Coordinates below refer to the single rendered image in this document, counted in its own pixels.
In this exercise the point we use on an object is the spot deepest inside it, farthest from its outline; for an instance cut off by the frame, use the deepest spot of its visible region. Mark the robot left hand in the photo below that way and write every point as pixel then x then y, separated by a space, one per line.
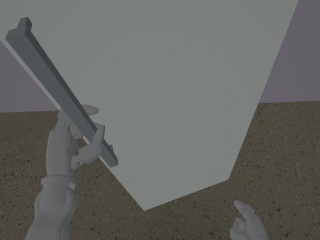
pixel 62 143

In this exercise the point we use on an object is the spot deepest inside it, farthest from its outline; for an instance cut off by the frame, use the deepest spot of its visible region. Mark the fridge door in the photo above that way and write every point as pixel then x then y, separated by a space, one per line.
pixel 176 82

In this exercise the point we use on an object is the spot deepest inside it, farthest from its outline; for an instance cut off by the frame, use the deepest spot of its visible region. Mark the handle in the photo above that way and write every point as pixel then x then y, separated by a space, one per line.
pixel 30 51

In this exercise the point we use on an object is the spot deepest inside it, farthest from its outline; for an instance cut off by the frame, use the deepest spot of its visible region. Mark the robot right hand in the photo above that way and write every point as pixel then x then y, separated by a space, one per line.
pixel 252 229

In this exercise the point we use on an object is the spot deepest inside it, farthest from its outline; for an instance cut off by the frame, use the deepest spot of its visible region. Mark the robot left forearm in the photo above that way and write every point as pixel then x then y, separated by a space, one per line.
pixel 54 207

